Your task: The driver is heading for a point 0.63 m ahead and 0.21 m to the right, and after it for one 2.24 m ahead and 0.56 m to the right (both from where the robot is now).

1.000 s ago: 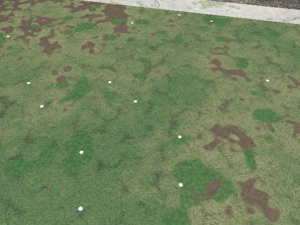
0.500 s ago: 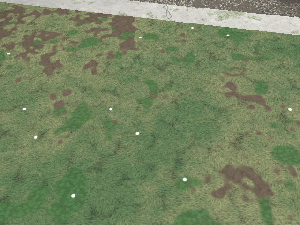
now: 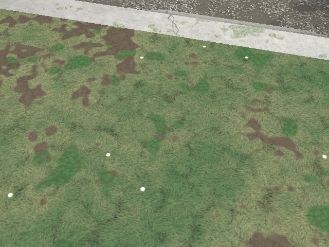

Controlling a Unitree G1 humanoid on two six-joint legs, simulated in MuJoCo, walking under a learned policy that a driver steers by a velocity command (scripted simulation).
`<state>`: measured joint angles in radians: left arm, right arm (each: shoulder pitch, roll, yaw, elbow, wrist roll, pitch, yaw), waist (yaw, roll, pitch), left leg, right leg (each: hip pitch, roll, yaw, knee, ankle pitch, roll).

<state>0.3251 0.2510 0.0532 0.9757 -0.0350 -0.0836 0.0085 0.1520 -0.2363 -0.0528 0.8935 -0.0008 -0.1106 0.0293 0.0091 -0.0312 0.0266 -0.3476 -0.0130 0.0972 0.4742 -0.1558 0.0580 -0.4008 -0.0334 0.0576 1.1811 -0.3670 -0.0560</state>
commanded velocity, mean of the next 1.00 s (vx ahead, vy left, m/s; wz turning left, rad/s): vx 0.35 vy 0.00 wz -0.48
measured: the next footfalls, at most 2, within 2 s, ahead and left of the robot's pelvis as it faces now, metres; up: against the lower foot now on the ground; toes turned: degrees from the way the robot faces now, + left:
right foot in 0.44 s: +0.38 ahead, -0.16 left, +0.00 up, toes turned -16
left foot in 0.94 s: +0.52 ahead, +0.01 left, +0.00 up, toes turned -32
